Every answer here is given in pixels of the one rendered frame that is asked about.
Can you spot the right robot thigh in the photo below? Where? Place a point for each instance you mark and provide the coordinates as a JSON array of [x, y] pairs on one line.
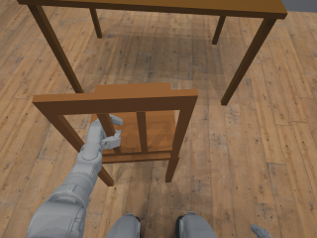
[[195, 226]]

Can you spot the right robot hand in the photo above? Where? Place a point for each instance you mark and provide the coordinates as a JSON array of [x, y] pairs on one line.
[[260, 233]]

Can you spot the chair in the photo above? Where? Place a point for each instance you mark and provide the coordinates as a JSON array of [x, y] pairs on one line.
[[148, 132]]

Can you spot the left robot forearm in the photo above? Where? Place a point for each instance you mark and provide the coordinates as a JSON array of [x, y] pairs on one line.
[[80, 181]]

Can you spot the left robot thigh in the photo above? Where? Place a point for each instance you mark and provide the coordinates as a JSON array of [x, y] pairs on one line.
[[125, 227]]

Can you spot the robot thigh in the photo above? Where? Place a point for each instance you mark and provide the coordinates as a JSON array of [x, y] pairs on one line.
[[125, 227], [195, 226]]

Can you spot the left robot hand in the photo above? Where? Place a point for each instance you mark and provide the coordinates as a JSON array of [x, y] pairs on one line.
[[96, 134]]

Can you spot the table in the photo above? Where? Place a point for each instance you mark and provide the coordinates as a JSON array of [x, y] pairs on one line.
[[268, 10]]

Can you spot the left robot upper arm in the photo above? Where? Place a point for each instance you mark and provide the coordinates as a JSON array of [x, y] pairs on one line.
[[58, 220]]

